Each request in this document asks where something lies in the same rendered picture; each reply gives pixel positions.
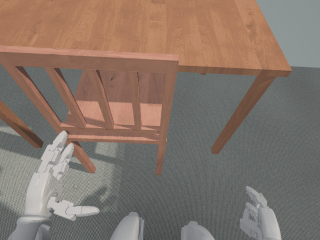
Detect table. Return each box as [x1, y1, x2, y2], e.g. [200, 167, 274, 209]
[0, 0, 292, 154]

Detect right robot hand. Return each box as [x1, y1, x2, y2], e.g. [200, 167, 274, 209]
[240, 186, 282, 240]

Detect left robot hand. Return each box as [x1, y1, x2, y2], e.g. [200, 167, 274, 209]
[23, 130, 100, 221]

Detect left robot forearm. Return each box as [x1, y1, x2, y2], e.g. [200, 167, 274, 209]
[7, 215, 52, 240]

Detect robot right shin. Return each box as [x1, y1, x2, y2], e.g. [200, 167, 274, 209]
[188, 221, 198, 225]

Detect robot left thigh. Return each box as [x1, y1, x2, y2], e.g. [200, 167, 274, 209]
[110, 215, 145, 240]

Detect chair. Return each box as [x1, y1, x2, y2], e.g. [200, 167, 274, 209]
[0, 45, 179, 176]

